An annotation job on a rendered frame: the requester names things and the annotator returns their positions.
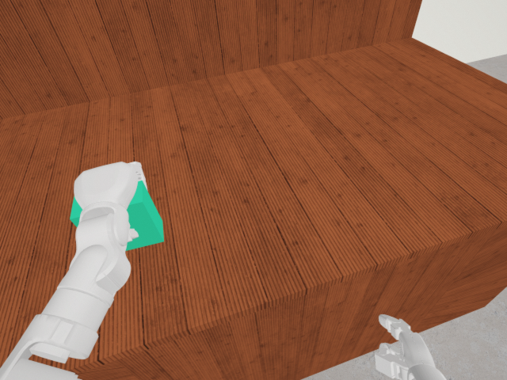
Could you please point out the robot left hand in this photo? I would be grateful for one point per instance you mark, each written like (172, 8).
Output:
(116, 183)

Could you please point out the left robot forearm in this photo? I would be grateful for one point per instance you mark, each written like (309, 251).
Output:
(68, 325)

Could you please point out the right robot forearm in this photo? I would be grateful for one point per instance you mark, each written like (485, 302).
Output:
(424, 372)

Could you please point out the robot left upper arm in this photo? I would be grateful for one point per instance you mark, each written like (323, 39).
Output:
(26, 369)

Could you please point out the robot right hand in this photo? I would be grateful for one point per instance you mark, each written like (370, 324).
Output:
(395, 362)

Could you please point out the sponge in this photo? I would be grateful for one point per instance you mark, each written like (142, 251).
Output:
(143, 217)

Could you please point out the table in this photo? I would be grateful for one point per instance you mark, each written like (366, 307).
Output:
(314, 166)

